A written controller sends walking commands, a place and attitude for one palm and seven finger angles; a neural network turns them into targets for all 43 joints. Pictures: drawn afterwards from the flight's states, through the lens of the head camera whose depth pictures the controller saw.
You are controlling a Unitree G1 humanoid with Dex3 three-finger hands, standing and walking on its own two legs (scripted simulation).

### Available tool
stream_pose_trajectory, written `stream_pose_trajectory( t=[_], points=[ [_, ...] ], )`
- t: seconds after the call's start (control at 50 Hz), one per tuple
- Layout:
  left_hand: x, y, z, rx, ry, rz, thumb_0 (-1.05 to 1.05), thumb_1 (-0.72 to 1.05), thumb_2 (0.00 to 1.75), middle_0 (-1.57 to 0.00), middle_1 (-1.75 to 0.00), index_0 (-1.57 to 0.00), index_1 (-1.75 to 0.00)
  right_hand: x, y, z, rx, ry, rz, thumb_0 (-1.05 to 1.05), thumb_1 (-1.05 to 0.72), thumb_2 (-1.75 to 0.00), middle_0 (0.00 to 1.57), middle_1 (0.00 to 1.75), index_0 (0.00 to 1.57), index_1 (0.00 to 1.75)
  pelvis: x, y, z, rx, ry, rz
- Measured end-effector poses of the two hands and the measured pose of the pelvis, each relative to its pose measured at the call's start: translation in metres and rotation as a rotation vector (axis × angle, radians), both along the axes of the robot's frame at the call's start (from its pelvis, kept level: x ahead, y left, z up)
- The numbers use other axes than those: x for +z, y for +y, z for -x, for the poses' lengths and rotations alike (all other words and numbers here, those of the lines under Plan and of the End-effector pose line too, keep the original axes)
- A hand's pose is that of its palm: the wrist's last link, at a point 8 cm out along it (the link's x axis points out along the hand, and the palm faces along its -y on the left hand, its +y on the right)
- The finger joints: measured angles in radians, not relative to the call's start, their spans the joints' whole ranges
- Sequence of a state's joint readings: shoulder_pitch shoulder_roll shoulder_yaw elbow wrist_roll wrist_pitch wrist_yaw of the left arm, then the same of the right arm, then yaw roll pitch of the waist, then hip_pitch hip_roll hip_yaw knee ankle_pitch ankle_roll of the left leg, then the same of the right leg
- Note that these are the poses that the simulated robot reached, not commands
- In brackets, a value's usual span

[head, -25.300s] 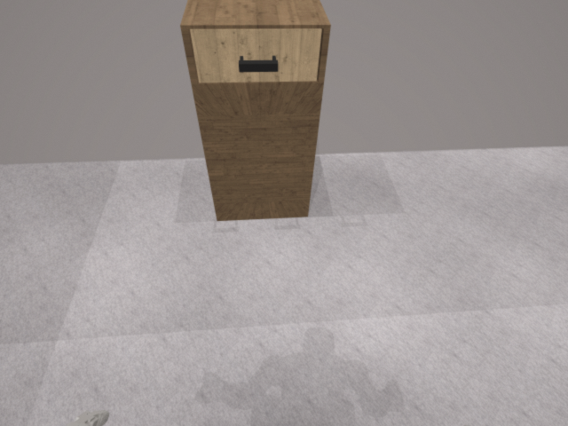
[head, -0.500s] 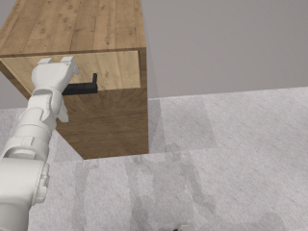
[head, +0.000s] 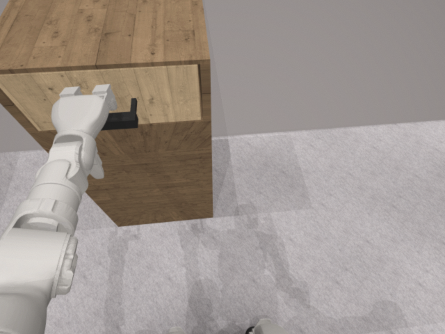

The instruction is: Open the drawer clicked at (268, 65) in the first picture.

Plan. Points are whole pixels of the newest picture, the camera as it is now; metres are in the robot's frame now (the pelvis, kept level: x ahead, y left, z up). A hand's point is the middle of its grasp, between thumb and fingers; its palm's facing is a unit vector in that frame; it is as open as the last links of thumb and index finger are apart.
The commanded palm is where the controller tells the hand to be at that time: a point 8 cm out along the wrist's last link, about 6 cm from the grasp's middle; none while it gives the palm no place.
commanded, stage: lower the fingers behind the handle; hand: left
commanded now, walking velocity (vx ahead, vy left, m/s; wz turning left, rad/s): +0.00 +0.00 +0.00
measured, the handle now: (109, 113) +0.55 +0.22 +0.03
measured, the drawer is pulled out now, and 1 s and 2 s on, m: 0.00 0.00 0.00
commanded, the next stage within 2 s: lift the fingers back up to retry in 0.78 s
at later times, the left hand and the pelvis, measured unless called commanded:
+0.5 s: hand (95, 131) +0.49 +0.23 +0.04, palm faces -0.04 +0.04 -1.00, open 13.8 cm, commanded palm +0.48 +0.22 +0.06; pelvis -0.02 -0.01 -0.01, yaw +0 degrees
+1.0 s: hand (94, 129) +0.49 +0.23 +0.04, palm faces -0.05 +0.01 -1.00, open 13.8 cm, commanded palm +0.48 +0.23 +0.08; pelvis -0.03 +0.00 -0.02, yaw +0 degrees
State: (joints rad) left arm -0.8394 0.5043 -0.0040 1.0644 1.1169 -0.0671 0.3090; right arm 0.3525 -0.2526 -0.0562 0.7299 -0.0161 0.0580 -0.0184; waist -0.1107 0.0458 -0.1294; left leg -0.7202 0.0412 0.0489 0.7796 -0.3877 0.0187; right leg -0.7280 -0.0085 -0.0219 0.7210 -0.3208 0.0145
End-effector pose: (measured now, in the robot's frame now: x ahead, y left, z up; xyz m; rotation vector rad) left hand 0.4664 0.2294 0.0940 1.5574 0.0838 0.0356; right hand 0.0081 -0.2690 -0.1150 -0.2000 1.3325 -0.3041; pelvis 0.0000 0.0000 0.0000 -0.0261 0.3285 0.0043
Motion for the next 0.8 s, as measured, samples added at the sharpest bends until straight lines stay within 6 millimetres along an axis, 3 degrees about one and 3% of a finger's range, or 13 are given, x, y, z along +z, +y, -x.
stream_pose_trajectory(
  t=[0.8],
  points=[
    [0.000,-0.002,-0.010,0.028,0.018,-0.039,0.00,-0.49,0.30,-0.31,-1.35,-0.32,-1.20,-0.011,-0.008,0.039,-0.012,0.040,0.028,0.00,-0.91,-0.90,0.20,0.30,0.21,0.30,-0.016,-0.006,0.025,0.003,0.051,-0.003]
  ],
)
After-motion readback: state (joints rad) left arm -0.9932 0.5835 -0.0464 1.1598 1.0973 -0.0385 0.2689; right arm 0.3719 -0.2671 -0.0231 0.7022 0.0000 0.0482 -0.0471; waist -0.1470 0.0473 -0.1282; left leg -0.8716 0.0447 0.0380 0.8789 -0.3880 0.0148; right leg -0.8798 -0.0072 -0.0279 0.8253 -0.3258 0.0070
